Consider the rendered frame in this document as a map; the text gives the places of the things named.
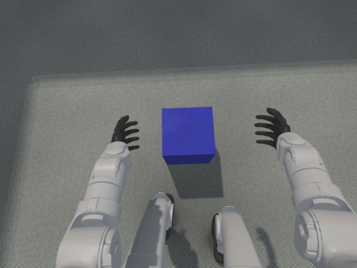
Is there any robot right hand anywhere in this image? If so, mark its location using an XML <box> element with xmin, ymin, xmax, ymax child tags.
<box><xmin>254</xmin><ymin>108</ymin><xmax>291</xmax><ymax>149</ymax></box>

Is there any right robot upper arm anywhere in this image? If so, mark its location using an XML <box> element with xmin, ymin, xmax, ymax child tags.
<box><xmin>294</xmin><ymin>209</ymin><xmax>357</xmax><ymax>268</ymax></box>

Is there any right robot foot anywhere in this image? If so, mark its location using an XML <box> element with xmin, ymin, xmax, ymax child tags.
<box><xmin>212</xmin><ymin>213</ymin><xmax>224</xmax><ymax>264</ymax></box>

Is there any robot foot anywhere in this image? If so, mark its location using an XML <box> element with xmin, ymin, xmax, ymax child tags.
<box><xmin>212</xmin><ymin>213</ymin><xmax>224</xmax><ymax>264</ymax></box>
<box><xmin>166</xmin><ymin>194</ymin><xmax>174</xmax><ymax>240</ymax></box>

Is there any carton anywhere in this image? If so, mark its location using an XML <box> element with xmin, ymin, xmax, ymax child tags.
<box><xmin>162</xmin><ymin>107</ymin><xmax>216</xmax><ymax>165</ymax></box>

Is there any left robot foot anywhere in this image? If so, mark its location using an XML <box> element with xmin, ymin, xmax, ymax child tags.
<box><xmin>166</xmin><ymin>194</ymin><xmax>174</xmax><ymax>240</ymax></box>

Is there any robot left hand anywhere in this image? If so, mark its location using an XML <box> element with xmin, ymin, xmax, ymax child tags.
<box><xmin>111</xmin><ymin>115</ymin><xmax>139</xmax><ymax>151</ymax></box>

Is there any left robot forearm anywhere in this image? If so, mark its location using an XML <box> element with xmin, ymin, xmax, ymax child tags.
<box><xmin>56</xmin><ymin>141</ymin><xmax>132</xmax><ymax>268</ymax></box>

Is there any left robot upper arm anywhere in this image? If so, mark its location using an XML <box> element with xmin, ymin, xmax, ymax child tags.
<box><xmin>57</xmin><ymin>226</ymin><xmax>122</xmax><ymax>268</ymax></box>

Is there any right robot forearm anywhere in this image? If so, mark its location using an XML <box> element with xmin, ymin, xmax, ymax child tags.
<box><xmin>276</xmin><ymin>132</ymin><xmax>357</xmax><ymax>216</ymax></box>

